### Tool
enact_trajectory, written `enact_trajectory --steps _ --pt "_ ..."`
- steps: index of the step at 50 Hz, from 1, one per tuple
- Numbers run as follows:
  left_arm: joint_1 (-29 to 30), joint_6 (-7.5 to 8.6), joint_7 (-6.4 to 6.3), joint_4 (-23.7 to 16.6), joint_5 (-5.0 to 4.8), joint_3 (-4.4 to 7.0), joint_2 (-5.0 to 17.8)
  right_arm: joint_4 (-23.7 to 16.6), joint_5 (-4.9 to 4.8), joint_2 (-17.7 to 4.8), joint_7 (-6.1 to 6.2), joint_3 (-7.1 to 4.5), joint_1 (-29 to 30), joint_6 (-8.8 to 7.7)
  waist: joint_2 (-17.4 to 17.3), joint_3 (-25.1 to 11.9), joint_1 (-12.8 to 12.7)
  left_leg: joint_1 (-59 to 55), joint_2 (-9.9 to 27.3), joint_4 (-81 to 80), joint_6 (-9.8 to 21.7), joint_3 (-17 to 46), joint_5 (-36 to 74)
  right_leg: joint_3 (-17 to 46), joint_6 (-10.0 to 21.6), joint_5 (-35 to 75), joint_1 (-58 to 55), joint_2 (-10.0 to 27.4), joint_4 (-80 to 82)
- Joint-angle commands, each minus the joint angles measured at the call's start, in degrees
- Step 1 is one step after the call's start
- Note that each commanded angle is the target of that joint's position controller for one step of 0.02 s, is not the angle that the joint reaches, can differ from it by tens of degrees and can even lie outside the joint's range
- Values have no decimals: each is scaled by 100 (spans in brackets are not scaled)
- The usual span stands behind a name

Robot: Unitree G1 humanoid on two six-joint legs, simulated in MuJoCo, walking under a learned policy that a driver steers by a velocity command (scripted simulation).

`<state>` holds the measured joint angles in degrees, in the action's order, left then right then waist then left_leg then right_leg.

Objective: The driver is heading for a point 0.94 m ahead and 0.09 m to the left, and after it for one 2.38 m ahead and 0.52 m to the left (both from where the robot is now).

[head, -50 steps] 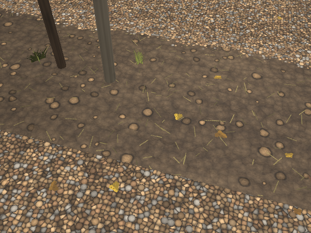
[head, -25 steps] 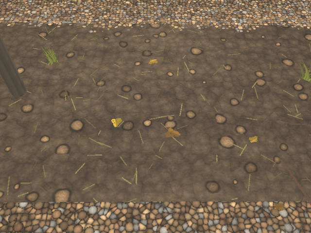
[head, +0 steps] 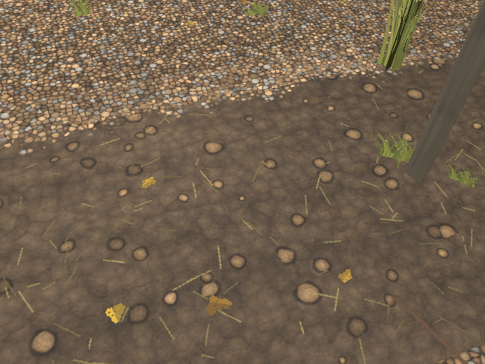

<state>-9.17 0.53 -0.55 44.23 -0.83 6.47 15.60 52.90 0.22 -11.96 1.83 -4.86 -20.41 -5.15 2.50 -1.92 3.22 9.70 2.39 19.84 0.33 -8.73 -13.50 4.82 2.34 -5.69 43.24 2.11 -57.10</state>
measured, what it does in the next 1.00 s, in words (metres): walks ahead: right foot, then left foot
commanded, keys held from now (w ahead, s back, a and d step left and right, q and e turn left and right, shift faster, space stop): w+e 0.06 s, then w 0.80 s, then w+q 0.14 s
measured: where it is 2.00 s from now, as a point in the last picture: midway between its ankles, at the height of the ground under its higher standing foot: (234, 189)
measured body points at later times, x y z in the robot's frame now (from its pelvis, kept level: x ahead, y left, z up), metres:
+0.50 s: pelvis +0.27 -0.08 +0.00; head +0.30 -0.09 +0.45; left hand +0.35 +0.18 -0.13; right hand +0.38 -0.36 -0.11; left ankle +0.40 +0.08 -0.67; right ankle +0.23 -0.15 -0.75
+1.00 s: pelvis +0.56 -0.05 +0.00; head +0.59 -0.04 +0.45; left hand +0.74 +0.20 -0.12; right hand +0.56 -0.32 -0.13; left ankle +0.58 +0.03 -0.75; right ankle +0.61 -0.23 -0.67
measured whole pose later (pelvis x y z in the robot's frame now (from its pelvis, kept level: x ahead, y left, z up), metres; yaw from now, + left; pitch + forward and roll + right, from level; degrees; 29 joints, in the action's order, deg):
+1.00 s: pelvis +0.56 -0.05 +0.00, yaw -6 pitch +2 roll +0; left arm -7.8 4.3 -1.2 49.0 -0.1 4.8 15.2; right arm 54.3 -0.1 -13.7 -1.1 -3.2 -16.9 -5.1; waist 1.5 0.9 2.8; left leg 11.8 -4.0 17.9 4.9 -1.6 -7.9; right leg 2.8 1.0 -11.5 35.9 6.2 -55.5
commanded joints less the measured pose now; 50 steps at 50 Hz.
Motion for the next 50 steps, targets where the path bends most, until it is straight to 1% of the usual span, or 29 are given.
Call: enact_trajectory --steps 1,5,8,9,10,11,12,13,14,15,16,17,18,19,21,24,28,32,35,36,37,38,39,40,41,42,44,46,50 --pt "602 79 113 -519 -18 -46 -14 -330 -59 -911 75 -200 335 -87 -770 37 -86 -633 1435 -996 677 635 1151 -61 -43 597 242 165 799" --pt "1191 107 262 -684 -34 -131 -177 -101 -80 -986 34 -235 -47 -4 -724 477 142 -803 1516 -978 690 262 1185 -462 57 409 -64 120 1589" --pt "1344 150 337 -752 -46 -129 -80 46 -162 -1199 -34 -290 -80 65 -834 680 75 -1051 1617 -659 690 138 1936 -762 277 -413 -463 -44 2092" --pt "1220 162 339 -748 -21 -94 11 82 -191 -1313 -43 -310 -41 79 -931 575 -58 -1073 1599 -296 662 37 2956 -952 377 -679 -932 -230 2254" --pt "795 170 333 -643 3 -18 127 126 -232 -1396 -44 -312 32 94 -992 319 -358 -1030 1523 330 595 -114 4125 -1149 503 -559 -1723 -475 2590" --pt "-174 168 311 -332 1 148 408 174 -235 -1350 -45 -266 38 102 -901 -207 -834 -666 1315 1401 481 -323 4756 -1252 677 -72 -3184 -726 2912" --pt "-1193 154 214 -83 -12 330 869 94 -125 -1243 -38 -204 129 72 -583 -839 -1271 786 1134 3023 216 -363 3400 -193 964 216 -5127 -71 2648" --pt "-1433 199 166 11 -4 377 1538 -191 -19 -421 -142 89 -309 -85 1015 -1514 -766 3095 103 5268 -104 20 -1626 2978 1979 -436 -6815 1675 3234" --pt "-1828 218 134 -2 53 237 1143 -149 -266 -816 -228 8 92 -316 689 -2085 -1075 3569 -36 6033 -7 1225 -2041 3837 2116 -618 -6886 1972 3882" --pt "-1412 257 128 19 72 142 834 -324 -404 -1039 -249 -66 673 -383 620 -1335 -1058 4037 227 6084 98 1191 -1527 2692 1787 74 -6411 1690 3832" --pt "-905 289 132 -62 13 66 593 -353 -307 -1022 -201 -52 885 -397 310 -923 -863 3838 496 5683 155 1167 -950 1927 1538 482 -5571 1421 3858" --pt "-477 315 147 -112 26 6 403 -304 -161 -1016 -146 -84 973 -371 97 -587 -656 3493 646 5270 134 1160 -613 1465 1398 899 -4752 1228 4011" --pt "-255 351 153 -130 65 -54 208 -279 -136 -988 -139 -110 835 -294 93 -447 -434 3107 754 5025 127 1223 -386 1171 1336 1155 -4227 1071 4185" --pt "-229 381 155 -93 82 -67 178 -271 -154 -879 -149 -104 710 -211 106 -400 -301 2893 766 4855 113 1230 -268 1074 1339 1170 -3958 1045 4352" --pt "-311 446 125 14 45 -52 301 -323 -137 -690 -149 -69 776 -76 -12 -159 -175 2957 780 4368 18 1176 -97 821 1375 1370 -3621 1066 4600" --pt "-562 463 35 168 14 -32 446 -511 -26 -562 -155 3 1366 -32 -64 161 -283 3140 685 3192 -95 1079 873 379 1266 1521 -3438 909 4765" --pt "-947 473 15 392 -22 -31 549 -690 -98 -464 -261 108 2201 -41 35 408 -570 2615 314 1662 4 813 2120 -28 1016 969 -3321 694 4893" --pt "-1279 446 6 685 -61 -4 635 -888 -141 -633 -371 114 2659 -45 111 592 -643 2782 225 1087 219 940 1869 102 905 963 -4187 1088 4664" --pt "-1184 343 -36 750 -50 38 775 -869 -127 -859 -431 45 2362 -92 245 325 -383 2203 -9 895 442 775 1154 62 707 2305 -4739 1184 4048" --pt "-1067 305 -44 744 -48 37 806 -717 -109 -1000 -418 -35 1845 -95 288 1 -92 1446 -209 827 544 582 1063 -83 602 3223 -4731 1031 3429" --pt "-1019 276 -52 712 -18 -13 696 -428 -78 -1237 -383 -158 898 -84 153 -583 301 59 -180 945 706 617 1257 -301 440 3353 -4259 725 2298" --pt "-1353 296 -51 627 123 -129 394 -264 -5 -1682 -345 -262 -44 -73 -686 -1480 411 -1976 1031 1215 1202 2065 1501 -539 197 1405 -2702 246 312" --pt "-1960 419 36 705 39 -303 -191 -118 -44 -1734 -403 -252 -384 -62 -2041 -2196 170 -3434 2006 202 1984 4770 -2 -142 -89 -2593 -769 -674 -1405" --pt "-1452 523 68 708 -95 -168 413 -158 -110 -1288 -383 -128 -254 -49 -1436 -1823 353 -3222 1822 -178 1717 4882 -902 381 22 -2670 -105 -377 -2012" --pt "-823 573 68 501 -182 -120 627 -282 -118 -1106 -350 -68 328 -56 -1073 -982 290 -2367 1669 -316 1472 4076 -766 187 95 -2100 209 -75 -1965" --pt "-511 570 19 445 -137 -123 609 -389 -48 -1000 -341 -19 783 -64 -530 -504 112 -1411 1513 -475 1388 3478 -193 28 107 -1573 -19 220 -1717" --pt "-528 487 -40 427 3 -73 481 -398 64 -813 -354 44 1103 -111 -572 -191 -267 -266 1192 -774 1326 2882 560 47 100 -1100 -705 531 -1136" --pt "-619 423 -64 426 35 -84 294 -346 1 -826 -351 53 1024 -118 -656 -106 -406 28 1029 -1009 1393 2584 781 -23 31 -1012 -863 567 -667" --pt "196 416 -91 159 120 -99 250 -259 -68 -1117 -198 -24 646 -84 -523 176 -270 119 883 -1215 1382 2197 1159 -112 -284 50 -538 486 830"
